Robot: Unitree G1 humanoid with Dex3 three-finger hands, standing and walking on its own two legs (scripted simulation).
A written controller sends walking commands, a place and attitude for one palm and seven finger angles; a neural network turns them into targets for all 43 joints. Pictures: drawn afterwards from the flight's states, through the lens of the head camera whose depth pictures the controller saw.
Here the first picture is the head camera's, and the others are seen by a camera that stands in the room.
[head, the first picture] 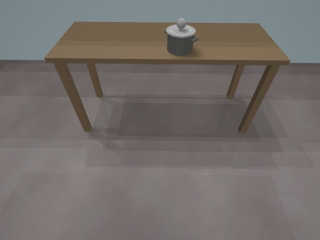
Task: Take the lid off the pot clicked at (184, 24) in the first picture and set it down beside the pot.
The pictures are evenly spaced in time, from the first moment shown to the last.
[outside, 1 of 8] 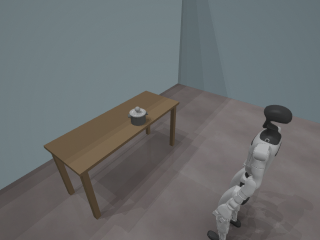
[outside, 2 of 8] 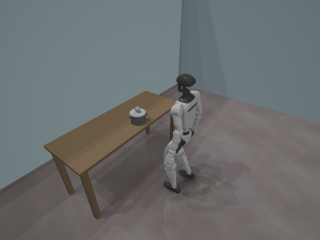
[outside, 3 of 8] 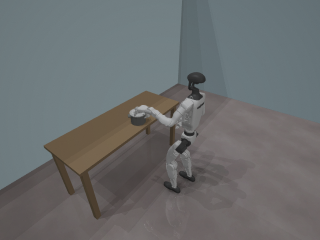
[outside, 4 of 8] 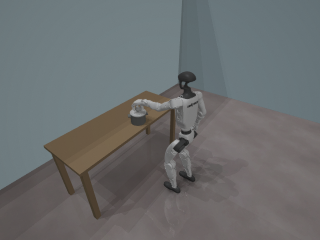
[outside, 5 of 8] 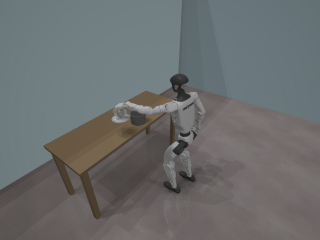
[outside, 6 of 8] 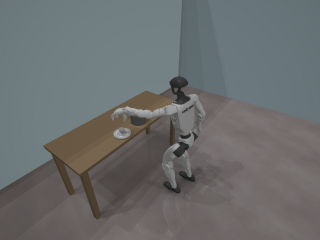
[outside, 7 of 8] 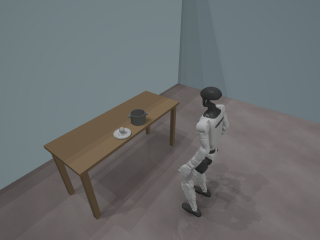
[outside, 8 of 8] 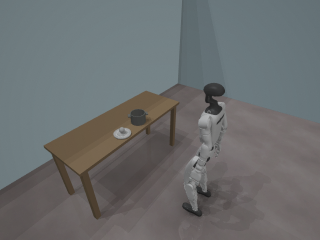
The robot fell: no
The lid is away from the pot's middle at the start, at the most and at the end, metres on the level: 0.00 0.25 0.25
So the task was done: yes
